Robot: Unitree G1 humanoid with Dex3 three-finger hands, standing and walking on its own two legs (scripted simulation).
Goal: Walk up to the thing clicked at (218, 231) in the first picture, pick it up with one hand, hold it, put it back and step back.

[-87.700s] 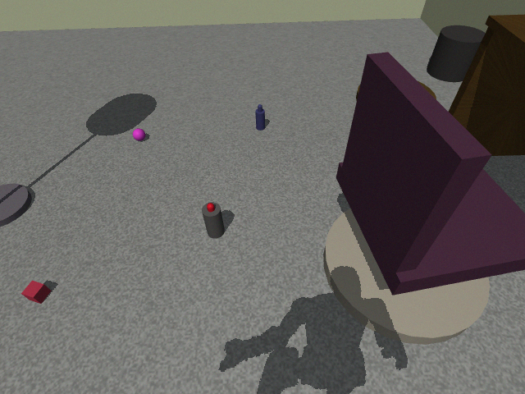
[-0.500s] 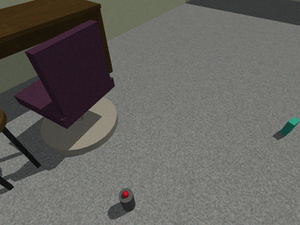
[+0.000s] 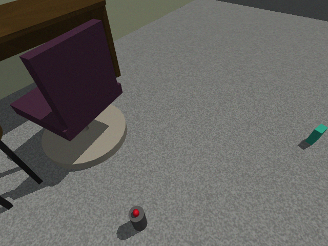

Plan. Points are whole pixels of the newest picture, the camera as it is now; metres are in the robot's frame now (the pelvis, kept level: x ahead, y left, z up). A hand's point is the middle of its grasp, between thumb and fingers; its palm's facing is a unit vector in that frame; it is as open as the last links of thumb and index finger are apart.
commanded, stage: stand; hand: left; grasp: from the side
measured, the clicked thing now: (137, 217) +0.42 +0.19 -0.68
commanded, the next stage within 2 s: step back in 0.58 s
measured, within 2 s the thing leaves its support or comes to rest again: neither
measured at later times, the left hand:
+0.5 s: hand out of the picture +0.08 +0.24 -0.16, palm faces -0.02 -0.94 -0.35, open 7.4 cm
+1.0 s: hand out of the picture +0.09 +0.30 -0.18, palm faces -0.02 -0.92 -0.39, open 7.4 cm
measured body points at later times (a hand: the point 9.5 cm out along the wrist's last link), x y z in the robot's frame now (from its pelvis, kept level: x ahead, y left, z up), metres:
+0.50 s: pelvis +0.01 +0.00 +0.00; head +0.01 -0.01 +0.45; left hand +0.08 +0.29 -0.13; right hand +0.08 -0.30 -0.14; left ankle +0.01 +0.12 -0.75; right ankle +0.00 -0.14 -0.75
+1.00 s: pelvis -0.06 +0.03 -0.03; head +0.01 +0.05 +0.42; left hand +0.09 +0.35 -0.15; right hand +0.01 -0.29 -0.14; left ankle -0.03 +0.13 -0.75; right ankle -0.05 -0.13 -0.69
